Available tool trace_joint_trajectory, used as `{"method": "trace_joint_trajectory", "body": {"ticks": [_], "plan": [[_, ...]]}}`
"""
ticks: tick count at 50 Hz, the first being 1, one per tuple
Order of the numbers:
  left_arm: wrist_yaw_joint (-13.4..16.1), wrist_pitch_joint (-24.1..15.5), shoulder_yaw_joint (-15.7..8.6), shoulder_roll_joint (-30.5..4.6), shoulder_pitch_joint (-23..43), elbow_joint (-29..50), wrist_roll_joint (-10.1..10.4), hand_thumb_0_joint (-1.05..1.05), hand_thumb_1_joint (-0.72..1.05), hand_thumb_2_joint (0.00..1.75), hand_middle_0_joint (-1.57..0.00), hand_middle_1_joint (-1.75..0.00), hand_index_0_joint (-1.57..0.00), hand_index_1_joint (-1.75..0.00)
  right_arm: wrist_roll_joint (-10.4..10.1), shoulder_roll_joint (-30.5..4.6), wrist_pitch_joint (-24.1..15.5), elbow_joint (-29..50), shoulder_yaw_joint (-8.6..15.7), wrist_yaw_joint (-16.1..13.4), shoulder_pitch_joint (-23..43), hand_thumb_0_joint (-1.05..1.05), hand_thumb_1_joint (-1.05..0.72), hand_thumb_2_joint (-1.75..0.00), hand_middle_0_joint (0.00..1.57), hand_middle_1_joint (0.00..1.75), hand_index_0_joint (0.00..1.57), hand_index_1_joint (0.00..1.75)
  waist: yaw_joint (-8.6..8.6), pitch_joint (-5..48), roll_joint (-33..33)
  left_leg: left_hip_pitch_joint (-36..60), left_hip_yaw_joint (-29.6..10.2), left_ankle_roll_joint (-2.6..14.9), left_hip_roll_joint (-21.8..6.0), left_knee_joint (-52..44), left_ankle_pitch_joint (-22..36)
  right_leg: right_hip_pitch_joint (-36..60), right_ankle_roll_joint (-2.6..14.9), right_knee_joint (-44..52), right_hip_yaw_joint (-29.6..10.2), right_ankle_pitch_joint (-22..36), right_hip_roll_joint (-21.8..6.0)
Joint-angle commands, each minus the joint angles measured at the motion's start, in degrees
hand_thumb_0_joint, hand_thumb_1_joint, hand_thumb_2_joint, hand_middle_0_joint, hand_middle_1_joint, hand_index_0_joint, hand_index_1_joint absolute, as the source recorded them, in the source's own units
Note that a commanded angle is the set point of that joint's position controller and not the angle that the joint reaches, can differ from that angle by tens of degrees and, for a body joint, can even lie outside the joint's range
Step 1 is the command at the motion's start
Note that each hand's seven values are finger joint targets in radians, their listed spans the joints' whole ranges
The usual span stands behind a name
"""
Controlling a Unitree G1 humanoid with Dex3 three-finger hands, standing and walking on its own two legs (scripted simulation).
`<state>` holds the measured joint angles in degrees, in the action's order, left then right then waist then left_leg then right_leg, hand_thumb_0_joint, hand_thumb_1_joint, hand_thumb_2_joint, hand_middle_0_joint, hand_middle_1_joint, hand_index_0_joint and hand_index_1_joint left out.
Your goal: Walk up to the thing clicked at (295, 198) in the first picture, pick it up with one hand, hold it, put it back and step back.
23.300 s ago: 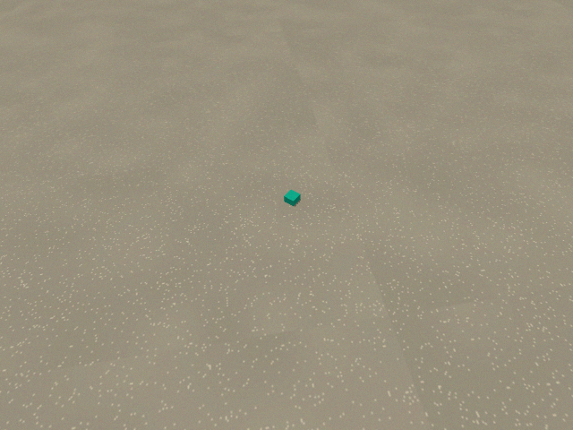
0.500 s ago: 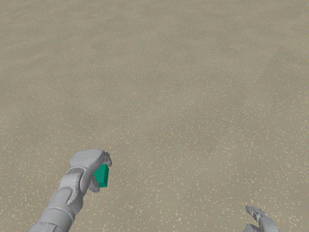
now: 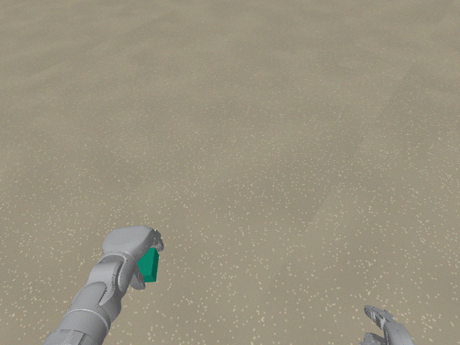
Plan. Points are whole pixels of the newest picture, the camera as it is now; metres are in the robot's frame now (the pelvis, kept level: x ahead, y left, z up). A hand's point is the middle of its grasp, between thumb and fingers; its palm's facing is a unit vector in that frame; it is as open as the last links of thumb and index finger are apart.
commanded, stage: crouch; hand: left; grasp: from above
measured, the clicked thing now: (141, 265) +0.30 +0.23 -0.08
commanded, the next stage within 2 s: lower in 1.78 s
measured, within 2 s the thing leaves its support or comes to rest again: neither
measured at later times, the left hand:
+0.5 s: hand (159, 275) +0.36 +0.25 -0.28, palm faces -0.40 +0.02 -0.92, open 8.6 cm
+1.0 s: hand (168, 289) +0.39 +0.28 -0.48, palm faces -0.43 -0.01 -0.90, open 8.6 cm
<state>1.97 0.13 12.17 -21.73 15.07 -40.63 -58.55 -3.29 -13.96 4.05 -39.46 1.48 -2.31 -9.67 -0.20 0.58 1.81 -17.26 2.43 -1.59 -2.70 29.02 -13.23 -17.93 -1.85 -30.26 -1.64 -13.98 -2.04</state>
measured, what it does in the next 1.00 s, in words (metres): lowers itself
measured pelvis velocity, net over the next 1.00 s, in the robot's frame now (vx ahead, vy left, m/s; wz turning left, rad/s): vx -0.06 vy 0.01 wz -0.03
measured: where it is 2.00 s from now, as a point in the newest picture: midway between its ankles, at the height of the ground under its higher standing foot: outside the picture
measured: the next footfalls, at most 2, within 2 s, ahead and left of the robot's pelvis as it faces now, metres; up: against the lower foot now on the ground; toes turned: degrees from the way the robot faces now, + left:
none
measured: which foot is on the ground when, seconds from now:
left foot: down 0.00-1.00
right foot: down 0.00-1.00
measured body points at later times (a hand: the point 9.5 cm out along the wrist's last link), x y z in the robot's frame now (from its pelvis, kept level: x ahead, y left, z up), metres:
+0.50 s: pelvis -0.04 +0.01 -0.17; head +0.10 +0.02 +0.26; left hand +0.38 +0.25 -0.23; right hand +0.01 -0.28 -0.29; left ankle +0.02 +0.14 -0.73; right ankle +0.02 -0.14 -0.73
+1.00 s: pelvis -0.06 +0.01 -0.33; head +0.16 +0.05 +0.05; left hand +0.41 +0.27 -0.43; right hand +0.02 -0.27 -0.46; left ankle +0.02 +0.14 -0.73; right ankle +0.02 -0.14 -0.73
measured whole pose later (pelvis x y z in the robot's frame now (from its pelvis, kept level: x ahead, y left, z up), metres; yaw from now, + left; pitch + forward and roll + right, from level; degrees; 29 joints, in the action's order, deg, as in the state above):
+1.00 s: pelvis -0.06 +0.01 -0.33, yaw -2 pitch +37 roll -6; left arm 19.9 -7.4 -3.1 -34.3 48.7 -72.8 -70.6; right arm 5.6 -14.1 -3.4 -42.4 1.9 4.4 -8.1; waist 9.6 9.2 1.2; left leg -117.7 -6.2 -1.2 -1.7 118.8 -38.6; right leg -113.6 -3.7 -115.5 0.1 -39.1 -1.0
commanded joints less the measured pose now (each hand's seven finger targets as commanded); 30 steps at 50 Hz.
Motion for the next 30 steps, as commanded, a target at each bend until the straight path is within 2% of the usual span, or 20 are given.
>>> {"method": "trace_joint_trajectory", "body": {"ticks": [1,2,5,6,11,13,15,16,18,19,21,24,25,26,27,28,30], "plan": [[7.25,-1.08,-4.99,-9.86,19.95,2.14,-1.61,0.0,0.84,0.34,-1.17,-0.32,-1.21,-0.28,0.88,-7.67,-1.79,5.17,3.27,-0.18,1.45,0.0,-0.89,-0.9,0.2,0.3,0.2,0.3,2.06,11.23,-3.68,1.37,0.88,1.85,3.36,1.29,5.99,-3.54,1.72,1.68,1.96,4.93,2.82],[8.34,-1.22,-4.44,-9.14,21.02,0.41,-2.29,0.0,0.82,0.36,-1.18,-0.31,-1.2,-0.28,1.04,-7.67,-1.79,4.81,3.54,0.0,0.76,0.0,-0.89,-0.9,0.2,0.3,0.2,0.3,2.57,11.62,-3.13,-0.11,0.92,1.74,3.42,2.77,5.42,-5.39,1.85,0.34,1.78,4.67,2.75],[12.39,-1.92,-4.86,-9.08,25.15,-4.67,-3.48,0.0,0.86,0.38,-1.2,-0.33,-1.23,-0.31,1.94,-8.45,-2.18,3.09,4.29,0.64,-1.43,0.0,-0.89,-0.9,0.2,0.3,0.2,0.3,3.76,14.23,-1.85,-6.3,0.5,1.16,2.9,9.98,2.88,-13.11,2.1,-6.23,2.09,2.45,3.14],[13.46,-2.14,-4.02,-7.24,26.46,-6.44,-4.21,0.0,0.86,0.37,-1.21,-0.32,-1.23,-0.29,2.23,-8.34,-2.54,2.88,4.63,0.92,-2.3,0.0,-0.89,-0.9,0.2,0.3,0.2,0.3,4.43,15.94,-1.61,-8.47,0.21,1.0,2.59,13.1,2.47,-16.47,2.33,-9.59,2.1,2.04,3.24],[18.68,-2.26,-6.07,-8.91,31.97,-14.51,-6.84,0.0,0.84,0.38,-1.18,-0.35,-1.21,-0.31,3.27,-8.95,-3.59,3.25,5.72,1.5,-4.66,0.0,-0.9,-0.9,0.2,0.3,0.2,0.3,4.44,24.22,1.12,-23.84,-0.25,0.79,2.72,26.55,-0.95,-27.82,2.8,-23.03,2.32,-0.46,3.12],[19.87,-2.22,-7.43,-11.28,34.83,-16.55,-7.54,0.0,0.79,0.39,-1.16,-0.33,-1.19,-0.31,3.63,-9.38,-3.97,3.07,5.87,1.45,-5.99,0.0,-0.9,-0.9,0.2,0.3,0.2,0.3,5.15,27.32,1.15,-28.82,-0.88,1.24,2.69,31.32,-0.8,-31.86,2.82,-27.68,2.73,-0.6,3.37],[20.58,-2.17,-8.19,-11.68,34.56,-19.02,-7.37,0.0,0.76,0.4,-1.14,-0.33,-1.17,-0.31,3.91,-9.53,-4.33,2.94,6.17,1.38,-6.69,0.0,-0.9,-0.9,0.2,0.3,0.2,0.3,5.17,29.1,1.26,-35.04,-0.9,1.47,2.95,35.12,-3.86,-35.68,3.03,-31.45,2.87,-3.1,3.2],[20.93,-2.22,-9.61,-13.9,35.96,-18.6,-7.41,0.0,0.75,0.42,-1.14,-0.33,-1.15,-0.32,4.24,-9.68,-4.5,2.73,6.29,1.33,-7.21,0.0,-0.9,-0.9,0.2,0.3,0.2,0.3,4.84,31.93,1.74,-36.77,-1.08,1.65,2.78,37.24,-4.13,-37.41,3.12,-33.43,3.0,-3.64,3.2],[21.2,-2.17,-9.91,-14.03,37.68,-18.69,-7.35,0.0,0.74,0.44,-1.15,-0.31,-1.16,-0.31,4.62,-9.78,-4.76,2.56,6.48,1.17,-7.96,0.0,-0.9,-0.9,0.2,0.3,0.2,0.3,5.46,35.95,2.87,-39.79,-1.34,1.83,2.59,41.19,-4.87,-41.04,3.34,-37.48,3.16,-4.36,3.18],[21.31,-2.13,-10.78,-15.36,38.38,-18.07,-7.44,0.0,0.74,0.47,-1.14,-0.34,-1.15,-0.33,4.68,-10.07,-4.88,2.63,6.72,1.07,-8.37,0.0,-0.9,-0.9,0.2,0.3,0.2,0.3,5.28,38.13,3.48,-40.66,-1.44,1.82,2.61,42.98,-5.24,-42.55,3.44,-39.33,3.3,-4.77,3.15],[21.25,-1.87,-10.87,-14.72,39.5,-18.86,-7.3,0.0,0.71,0.49,-1.13,-0.35,-1.13,-0.35,5.1,-9.76,-5.11,2.29,6.63,0.93,-8.78,0.0,-0.9,-0.9,0.2,0.3,0.2,0.3,6.57,39.29,3.06,-45.28,-1.75,2.07,2.49,46.21,-6.59,-45.56,3.37,-42.54,3.52,-5.54,3.06],[20.77,-2.09,-12.78,-18.02,42.04,-18.38,-7.49,0.0,0.69,0.47,-1.09,-0.37,-1.1,-0.36,5.52,-10.13,-5.42,1.92,6.87,0.82,-9.25,0.0,-0.9,-0.9,0.2,0.3,0.2,0.3,6.76,41.04,3.95,-49.18,-2.59,2.01,2.22,49.31,-9.98,-50.38,3.61,-46.6,4.1,-8.58,3.04],[20.54,-1.98,-13.15,-18.12,41.72,-20.03,-7.71,0.0,0.69,0.47,-1.08,-0.39,-1.1,-0.37,5.73,-10.21,-5.5,1.45,6.82,0.83,-9.25,0.0,-0.89,-0.9,0.2,0.3,0.2,0.3,7.14,40.79,3.5,-51.27,-2.74,2.18,2.13,51.06,-10.42,-52.34,3.57,-48.03,4.09,-8.78,3.07],[20.13,-1.94,-12.82,-16.81,40.27,-22.7,-7.42,0.0,0.7,0.48,-1.08,-0.38,-1.1,-0.37,5.9,-10.21,-5.62,1.23,6.77,1.04,-9.48,0.0,-0.89,-0.9,0.2,0.3,0.2,0.3,7.74,39.8,1.99,-52.77,-3.19,2.27,2.05,52.42,-10.95,-54.81,3.59,-49.41,4.45,-9.59,3.1],[19.87,-2.55,-12.91,-17.18,43.35,-19.85,-7.12,0.0,0.7,0.45,-1.07,-0.4,-1.1,-0.37,6.05,-9.99,-5.82,1.37,6.71,1.19,-9.58,0.0,-0.89,-0.9,0.2,0.3,0.2,0.3,8.05,40.85,3.91,-54.22,-3.26,2.14,2.16,53.45,-12.38,-56.33,3.71,-50.77,4.51,-10.82,3.03],[19.58,-2.88,-13.77,-18.66,43.17,-21.09,-7.41,0.0,0.71,0.45,-1.07,-0.39,-1.1,-0.36,6.25,-10.43,-6.0,1.03,6.7,1.36,-9.74,0.0,-0.89,-0.9,0.2,0.3,0.2,0.3,7.83,40.78,4.59,-54.53,-4.05,1.98,1.99,54.38,-12.87,-58.7,3.78,-52.48,4.84,-11.49,2.89],[18.99,-3.6,-14.34,-19.92,43.83,-21.77,-8.06,0.0,0.7,0.44,-1.06,-0.4,-1.09,-0.36,6.38,-10.61,-6.27,1.14,6.72,1.73,-10.14,0.0,-0.89,-0.9,0.2,0.3,0.2,0.3,8.43,41.03,3.92,-56.22,-5.08,1.97,1.92,56.99,-14.51,-63.32,3.93,-55.16,5.48,-13.35,2.81]]}}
